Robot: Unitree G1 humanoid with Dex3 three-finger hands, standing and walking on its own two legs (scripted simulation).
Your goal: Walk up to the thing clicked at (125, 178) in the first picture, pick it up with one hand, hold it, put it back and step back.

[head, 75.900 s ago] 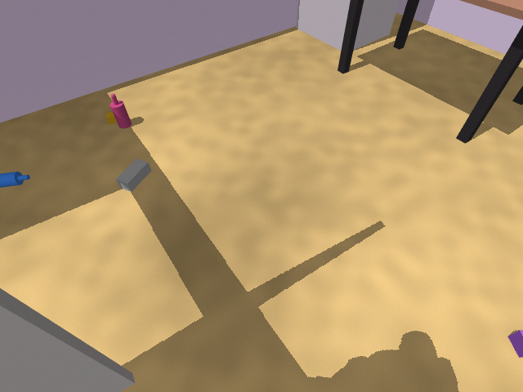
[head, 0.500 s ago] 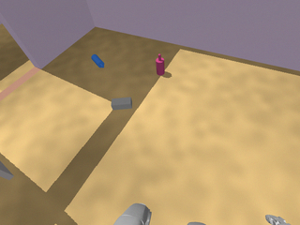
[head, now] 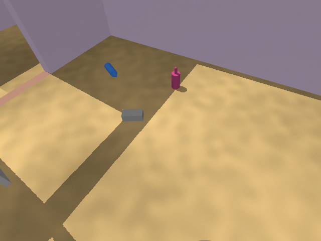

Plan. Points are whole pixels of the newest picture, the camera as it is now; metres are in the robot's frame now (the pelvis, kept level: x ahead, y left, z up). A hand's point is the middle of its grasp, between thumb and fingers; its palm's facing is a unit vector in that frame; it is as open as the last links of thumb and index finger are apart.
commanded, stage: step back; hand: left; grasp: from above
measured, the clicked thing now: (132, 115) +1.12 +0.31 -0.72
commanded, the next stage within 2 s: stand in 0.48 s
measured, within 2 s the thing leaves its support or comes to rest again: neither
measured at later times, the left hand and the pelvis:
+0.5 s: hand out of the picture +0.12 +0.30 -0.15, palm faces -0.01 -0.93 -0.38, open 7.3 cm; pelvis +0.04 +0.03 +0.00, yaw -1 degrees
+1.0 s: hand out of the picture +0.14 +0.29 -0.13, palm faces -0.05 -0.94 -0.34, open 7.3 cm; pelvis +0.05 +0.04 +0.03, yaw -1 degrees
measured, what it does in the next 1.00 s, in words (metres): steps on the spot: left foot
